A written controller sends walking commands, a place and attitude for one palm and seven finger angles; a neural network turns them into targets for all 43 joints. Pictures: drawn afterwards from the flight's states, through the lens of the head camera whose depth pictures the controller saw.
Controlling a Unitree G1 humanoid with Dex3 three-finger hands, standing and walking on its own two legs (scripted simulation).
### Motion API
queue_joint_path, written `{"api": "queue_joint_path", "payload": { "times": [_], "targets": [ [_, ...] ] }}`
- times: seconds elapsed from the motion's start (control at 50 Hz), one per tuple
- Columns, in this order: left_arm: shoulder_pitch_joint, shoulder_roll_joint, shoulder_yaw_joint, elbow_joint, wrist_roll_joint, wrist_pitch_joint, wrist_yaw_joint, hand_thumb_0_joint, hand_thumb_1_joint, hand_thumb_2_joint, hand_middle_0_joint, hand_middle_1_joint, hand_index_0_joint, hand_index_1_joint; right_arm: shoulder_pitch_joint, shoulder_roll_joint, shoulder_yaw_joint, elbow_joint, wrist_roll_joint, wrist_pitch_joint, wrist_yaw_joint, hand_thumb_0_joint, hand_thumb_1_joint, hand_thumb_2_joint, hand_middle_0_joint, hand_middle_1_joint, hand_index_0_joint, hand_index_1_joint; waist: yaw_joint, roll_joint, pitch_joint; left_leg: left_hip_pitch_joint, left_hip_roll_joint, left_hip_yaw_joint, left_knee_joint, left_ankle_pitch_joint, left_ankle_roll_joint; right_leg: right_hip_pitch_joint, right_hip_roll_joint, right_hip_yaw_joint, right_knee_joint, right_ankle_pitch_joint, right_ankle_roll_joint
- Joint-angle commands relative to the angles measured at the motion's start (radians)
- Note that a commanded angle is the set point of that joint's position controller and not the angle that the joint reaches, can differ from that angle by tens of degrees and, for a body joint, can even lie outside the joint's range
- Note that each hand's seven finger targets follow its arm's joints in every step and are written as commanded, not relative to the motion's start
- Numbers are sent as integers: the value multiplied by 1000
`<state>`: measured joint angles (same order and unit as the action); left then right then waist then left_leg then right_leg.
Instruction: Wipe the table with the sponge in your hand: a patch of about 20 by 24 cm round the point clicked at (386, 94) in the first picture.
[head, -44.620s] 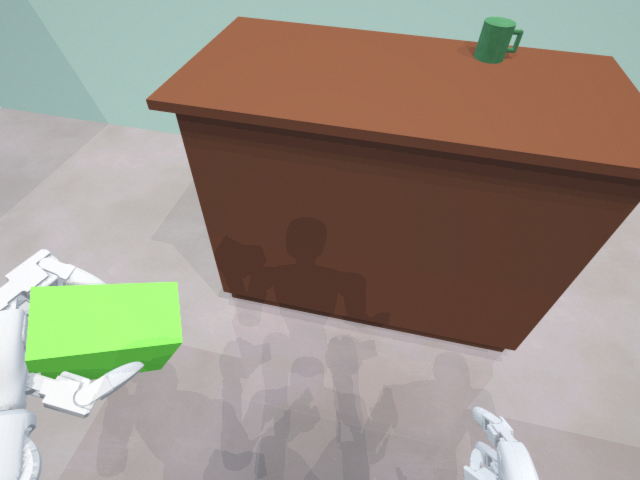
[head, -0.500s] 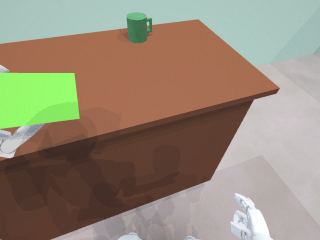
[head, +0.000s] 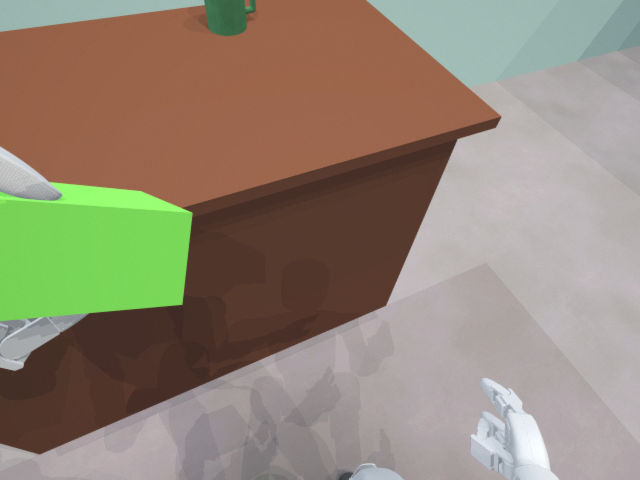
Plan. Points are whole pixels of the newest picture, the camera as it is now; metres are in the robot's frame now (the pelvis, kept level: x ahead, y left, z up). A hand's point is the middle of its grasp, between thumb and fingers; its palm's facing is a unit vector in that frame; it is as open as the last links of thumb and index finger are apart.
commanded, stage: stop stepping back and stand still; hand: left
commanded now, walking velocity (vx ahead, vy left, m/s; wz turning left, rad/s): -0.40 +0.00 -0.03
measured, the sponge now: (99, 239) +0.25 +0.16 +0.26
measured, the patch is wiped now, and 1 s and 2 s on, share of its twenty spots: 1.00 1.00 1.00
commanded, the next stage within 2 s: stand and wait in 0.82 s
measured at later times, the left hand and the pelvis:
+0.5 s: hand out of the picture +0.11 +0.18 +0.31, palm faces +0.48 -0.81 -0.34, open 10.0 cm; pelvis -0.12 -0.04 +0.00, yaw -2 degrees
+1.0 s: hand out of the picture +0.08 +0.19 +0.30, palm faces +0.57 -0.76 -0.31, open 10.0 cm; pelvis -0.14 -0.06 +0.01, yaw +2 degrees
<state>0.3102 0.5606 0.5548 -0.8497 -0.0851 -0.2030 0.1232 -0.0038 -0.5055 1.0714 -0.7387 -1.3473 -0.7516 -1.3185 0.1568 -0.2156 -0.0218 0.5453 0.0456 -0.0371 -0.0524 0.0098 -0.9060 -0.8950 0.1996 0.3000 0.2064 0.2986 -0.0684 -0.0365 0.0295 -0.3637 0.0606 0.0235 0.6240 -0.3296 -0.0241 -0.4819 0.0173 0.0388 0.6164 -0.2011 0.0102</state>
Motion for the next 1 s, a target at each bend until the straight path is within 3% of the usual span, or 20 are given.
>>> {"api": "queue_joint_path", "payload": {
  "times": [0.0,0.06,0.14,0.16,0.18,0.24,0.32,0.36,0.38,0.44,0.5,0.52,0.54,0.56,0.6,0.72,0.78,0.86,0.92,0.98],
  "targets": [
    [-183,163,170,-115,-31,-72,50,0,100,1300,-1200,-1600,-1200,-1600,-4,-117,-59,-76,-15,-113,-2,0,-900,-900,200,300,200,300,26,344,-268,297,326,-249,-178,844,176,-157,21,39,401,-360,15],
    [-241,152,156,-86,-17,-49,47,0,100,1300,-1200,-1600,-1200,-1600,17,-123,-76,-47,-1,-137,18,0,-900,-900,200,300,200,300,36,295,-298,326,248,-145,-127,866,141,-44,30,26,290,-272,14],
    [-225,137,117,25,13,-20,18,0,100,1300,-1200,-1600,-1200,-1600,-47,-137,-37,-120,12,-121,28,0,-900,-900,200,300,200,300,71,173,-170,-97,127,-51,-9,-75,61,359,-22,-33,-134,22,6],
    [-221,153,100,32,20,-11,10,0,100,1300,-1200,-1600,-1200,-1600,-39,-119,-32,-134,12,-110,25,0,-900,-900,200,300,200,300,56,-47,-144,-147,16,11,206,-255,35,332,-106,66,-240,18,-34],
    [-235,177,94,49,14,-1,9,0,100,1300,-1200,-1600,-1200,-1600,-68,-118,-30,-135,9,-103,19,0,-900,-900,200,300,200,300,52,-216,-118,-139,-45,9,503,-224,18,169,-292,342,-386,-82,-120],
    [-248,146,88,7,1,22,5,0,100,1300,-1200,-1600,-1200,-1600,-71,-97,-20,-55,-4,-56,16,0,-900,-900,200,300,200,300,11,-122,-116,9,3,-51,523,-83,23,-80,-293,350,-464,-587,-113],
    [-178,135,79,-44,4,17,33,0,100,1300,-1200,-1600,-1200,-1600,-78,-91,13,-69,-22,-53,-3,0,-900,-900,200,300,200,300,25,-34,-155,172,-16,22,-67,-171,85,-14,-178,111,-285,-475,-60],
    [-223,124,72,-45,2,14,48,0,100,1300,-1200,-1600,-1200,-1600,-84,-143,4,-102,-22,-79,-15,0,-900,-900,200,300,200,300,38,287,-142,32,129,-247,-371,-410,157,115,12,-68,98,-284,-6],
    [-283,183,130,-70,16,23,45,0,100,1300,-1200,-1600,-1200,-1600,-68,-142,-10,-100,-20,-90,-8,0,-900,-900,200,300,200,300,68,360,-245,-60,175,-217,-432,-305,189,224,95,-154,450,-263,15],
    [-328,136,48,203,26,44,34,0,100,1300,-1200,-1600,-1200,-1600,-34,-110,6,-53,0,-106,16,0,-900,-900,200,300,200,300,56,274,-2,-151,222,-303,-430,-432,208,-28,-27,19,469,-255,-11],
    [-259,108,39,239,17,41,23,0,100,1300,-1200,-1600,-1200,-1600,-49,-125,5,-77,-14,-90,3,0,-900,-900,200,300,200,300,89,172,-87,-207,130,-166,-236,-398,115,355,8,-78,-58,-242,-28],
    [-247,93,17,213,26,41,8,0,100,1300,-1200,-1600,-1200,-1600,-69,-125,-6,-104,-17,-80,1,0,-900,-900,200,300,200,300,106,10,-73,-312,30,-47,44,-346,81,479,-26,-12,-245,-177,-45],
    [-258,106,10,188,32,36,-12,0,100,1300,-1200,-1600,-1200,-1600,-55,-121,-25,-109,-12,-67,9,0,-900,-900,200,300,200,300,87,-292,-65,-350,-75,50,500,-232,54,399,-226,340,-421,-221,-118],
    [-282,111,12,189,28,24,-17,0,100,1300,-1200,-1600,-1200,-1600,-52,-133,-11,-103,-14,-74,15,0,-900,-900,200,300,200,300,47,-202,-59,-321,-61,-54,655,-121,37,264,-321,477,-479,-138,-120],
    [-287,111,20,69,10,-2,-20,0,100,1300,-1200,-1600,-1200,-1600,-37,-113,-26,-83,-5,-69,28,0,-900,-900,200,300,200,300,31,-77,-52,-305,-2,-107,622,11,35,138,-321,486,-492,-505,-148],
    [-191,109,37,-43,13,-23,43,0,100,1300,-1200,-1600,-1200,-1600,-46,-82,-1,-81,-23,-101,-17,0,-900,-900,200,300,200,300,46,-10,-165,217,-36,61,-107,-54,81,80,-211,185,-323,-422,-104],
    [-260,98,42,19,11,-15,62,0,100,1300,-1200,-1600,-1200,-1600,-49,-139,-15,-79,-20,-114,-23,0,-900,-900,200,300,200,300,64,240,-161,217,151,-211,-291,-201,156,88,-11,12,-22,-248,-31],
    [-367,99,16,170,26,26,45,0,100,1300,-1200,-1600,-1200,-1600,-53,-129,-14,-73,-2,-94,-13,0,-900,-900,200,300,200,300,53,177,-4,-105,56,-124,-219,-383,89,208,-18,40,-143,-242,-25],
    [-266,102,32,192,17,16,31,0,100,1300,-1200,-1600,-1200,-1600,-41,-103,-17,-74,-4,-85,15,0,-900,-900,200,300,200,300,51,-222,-49,-86,-26,-23,195,-39,45,232,-250,359,-393,-265,-104],
    [-259,105,37,72,15,-10,24,0,100,1300,-1200,-1600,-1200,-1600,-71,-89,-2,-78,-7,-82,27,0,-900,-900,200,300,200,300,42,-23,-91,39,19,-60,40,9,59,234,-268,246,-305,20,-122]
  ]
}}
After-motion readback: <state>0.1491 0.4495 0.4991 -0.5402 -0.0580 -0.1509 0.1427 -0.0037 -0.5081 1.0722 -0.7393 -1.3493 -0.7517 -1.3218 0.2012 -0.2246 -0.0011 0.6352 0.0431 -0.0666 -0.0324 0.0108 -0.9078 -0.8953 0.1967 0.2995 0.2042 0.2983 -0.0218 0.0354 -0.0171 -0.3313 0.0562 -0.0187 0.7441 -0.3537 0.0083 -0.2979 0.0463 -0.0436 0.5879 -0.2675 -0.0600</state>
